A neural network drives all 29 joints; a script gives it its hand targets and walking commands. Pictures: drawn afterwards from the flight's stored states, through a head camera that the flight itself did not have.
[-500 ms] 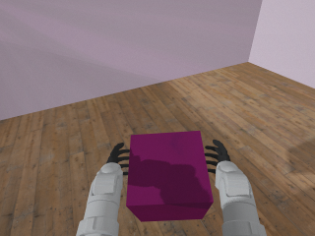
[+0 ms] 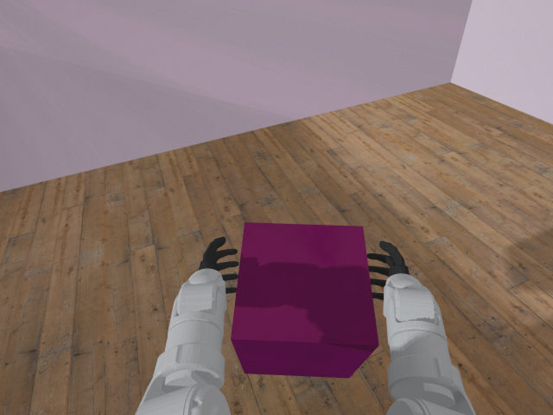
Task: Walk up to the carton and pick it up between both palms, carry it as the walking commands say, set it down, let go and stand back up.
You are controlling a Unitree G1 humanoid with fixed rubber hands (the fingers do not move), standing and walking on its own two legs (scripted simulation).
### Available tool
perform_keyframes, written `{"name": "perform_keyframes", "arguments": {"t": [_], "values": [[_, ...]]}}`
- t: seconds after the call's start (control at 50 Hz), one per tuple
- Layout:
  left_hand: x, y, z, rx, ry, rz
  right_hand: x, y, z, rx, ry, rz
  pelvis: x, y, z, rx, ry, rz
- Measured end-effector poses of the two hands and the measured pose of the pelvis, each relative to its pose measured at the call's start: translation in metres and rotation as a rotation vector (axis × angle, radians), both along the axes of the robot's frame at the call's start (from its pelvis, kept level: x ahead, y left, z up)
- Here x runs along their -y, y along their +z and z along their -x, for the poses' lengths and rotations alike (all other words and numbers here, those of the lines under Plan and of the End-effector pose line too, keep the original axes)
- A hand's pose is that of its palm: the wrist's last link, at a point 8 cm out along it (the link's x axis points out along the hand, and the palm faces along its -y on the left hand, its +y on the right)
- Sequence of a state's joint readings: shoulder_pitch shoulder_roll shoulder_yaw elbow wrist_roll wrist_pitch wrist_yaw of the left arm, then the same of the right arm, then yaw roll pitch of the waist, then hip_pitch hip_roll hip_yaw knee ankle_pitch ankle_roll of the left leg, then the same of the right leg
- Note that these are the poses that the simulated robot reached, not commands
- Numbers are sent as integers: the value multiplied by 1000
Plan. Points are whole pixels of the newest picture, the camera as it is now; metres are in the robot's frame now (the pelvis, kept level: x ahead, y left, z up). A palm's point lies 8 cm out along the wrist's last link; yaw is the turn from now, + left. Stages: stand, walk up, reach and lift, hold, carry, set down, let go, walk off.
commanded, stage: set down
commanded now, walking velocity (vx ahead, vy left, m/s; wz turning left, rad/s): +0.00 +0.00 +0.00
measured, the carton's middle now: (299, 304) +0.35 -0.05 -0.08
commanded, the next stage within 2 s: none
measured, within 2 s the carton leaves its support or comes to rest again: neither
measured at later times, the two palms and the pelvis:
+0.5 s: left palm (213, 312) +0.34 +0.11 -0.05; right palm (377, 319) +0.29 -0.18 -0.06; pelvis -0.01 +0.00 -0.02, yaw +1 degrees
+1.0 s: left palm (226, 318) +0.37 +0.10 -0.13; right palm (369, 319) +0.33 -0.19 -0.13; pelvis -0.03 +0.02 -0.08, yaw -1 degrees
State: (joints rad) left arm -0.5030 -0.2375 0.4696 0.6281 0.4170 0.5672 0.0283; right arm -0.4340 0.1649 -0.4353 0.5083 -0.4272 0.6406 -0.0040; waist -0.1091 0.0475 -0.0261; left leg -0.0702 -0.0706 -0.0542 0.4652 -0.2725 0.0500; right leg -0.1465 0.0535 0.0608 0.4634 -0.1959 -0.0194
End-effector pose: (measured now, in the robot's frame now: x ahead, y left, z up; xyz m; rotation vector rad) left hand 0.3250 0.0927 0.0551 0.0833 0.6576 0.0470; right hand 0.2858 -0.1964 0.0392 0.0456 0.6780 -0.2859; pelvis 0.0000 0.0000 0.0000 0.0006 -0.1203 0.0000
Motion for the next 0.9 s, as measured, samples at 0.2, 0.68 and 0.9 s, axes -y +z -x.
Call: {"name": "perform_keyframes", "arguments": {"t": [0.2,0.68,0.9], "values": [[-22,-58,2,-44,68,-27,-21,-42,-21,-51,94,49,15,-2,-7,-145,14,5],[-20,-139,-14,39,60,21,-24,-129,-17,29,-32,-2,-13,-45,35,-446,-1,6],[-8,-169,-35,18,46,13,-13,-163,-37,22,-44,-15,-23,-70,33,-553,-8,1]]}}
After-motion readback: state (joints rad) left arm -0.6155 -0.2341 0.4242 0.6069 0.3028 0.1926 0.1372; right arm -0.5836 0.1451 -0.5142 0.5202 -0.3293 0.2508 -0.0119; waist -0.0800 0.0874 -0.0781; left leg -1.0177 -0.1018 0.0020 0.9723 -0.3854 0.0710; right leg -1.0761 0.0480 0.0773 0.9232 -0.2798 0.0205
